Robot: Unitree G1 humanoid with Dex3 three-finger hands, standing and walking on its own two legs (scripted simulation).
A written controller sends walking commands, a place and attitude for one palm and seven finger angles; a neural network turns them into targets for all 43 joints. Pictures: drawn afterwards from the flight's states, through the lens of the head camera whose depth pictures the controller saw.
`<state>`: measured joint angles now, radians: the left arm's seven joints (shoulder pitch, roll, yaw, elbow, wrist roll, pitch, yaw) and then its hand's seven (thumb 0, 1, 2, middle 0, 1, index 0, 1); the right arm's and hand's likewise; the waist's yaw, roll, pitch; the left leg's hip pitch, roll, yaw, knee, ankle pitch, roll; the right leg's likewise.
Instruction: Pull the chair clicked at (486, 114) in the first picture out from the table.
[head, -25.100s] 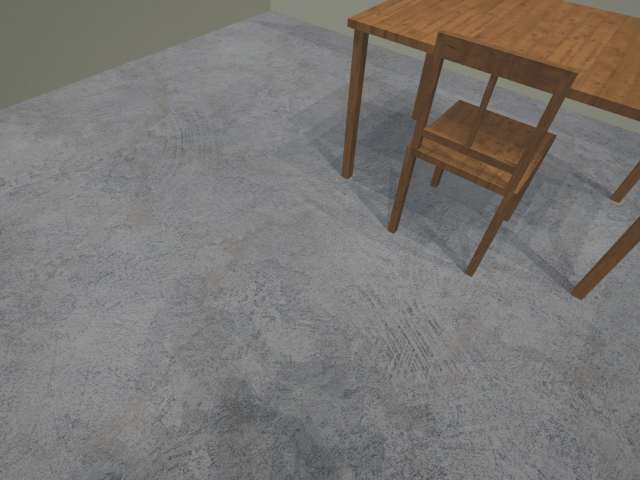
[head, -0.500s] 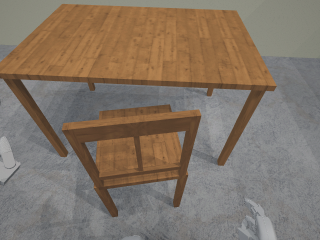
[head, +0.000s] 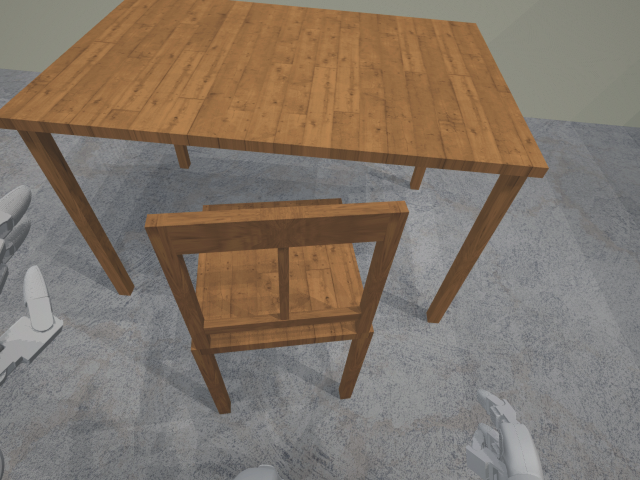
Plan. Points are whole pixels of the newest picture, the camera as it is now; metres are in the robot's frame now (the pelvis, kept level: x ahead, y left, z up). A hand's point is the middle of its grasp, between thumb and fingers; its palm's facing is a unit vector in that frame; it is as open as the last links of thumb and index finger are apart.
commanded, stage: step back with the hand held close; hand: left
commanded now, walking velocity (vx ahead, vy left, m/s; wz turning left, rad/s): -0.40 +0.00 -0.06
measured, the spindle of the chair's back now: (283, 284) +0.45 +0.10 -0.11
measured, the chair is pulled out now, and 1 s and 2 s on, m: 0.16 0.16 0.16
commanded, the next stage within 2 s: stop stepping back and stand still in 0.20 s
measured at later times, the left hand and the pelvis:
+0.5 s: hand out of the picture +0.09 +0.23 +0.18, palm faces +0.31 -0.84 -0.44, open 7.4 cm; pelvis -0.12 +0.00 +0.01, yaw -7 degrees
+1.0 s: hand out of the picture +0.05 +0.25 +0.17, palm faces +0.41 -0.82 -0.40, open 7.4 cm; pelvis -0.16 +0.00 +0.00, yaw -4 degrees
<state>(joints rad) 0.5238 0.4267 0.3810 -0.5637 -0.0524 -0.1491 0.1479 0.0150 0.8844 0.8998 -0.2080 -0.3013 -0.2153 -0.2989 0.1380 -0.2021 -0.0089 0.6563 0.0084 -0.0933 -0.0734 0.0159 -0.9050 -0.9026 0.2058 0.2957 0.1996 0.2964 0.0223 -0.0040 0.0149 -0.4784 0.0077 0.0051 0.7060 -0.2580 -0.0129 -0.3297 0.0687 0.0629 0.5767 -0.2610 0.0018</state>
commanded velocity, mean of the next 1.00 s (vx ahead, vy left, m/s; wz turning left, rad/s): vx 0.01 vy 0.02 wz -0.01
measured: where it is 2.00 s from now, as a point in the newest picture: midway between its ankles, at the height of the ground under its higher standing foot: outside the picture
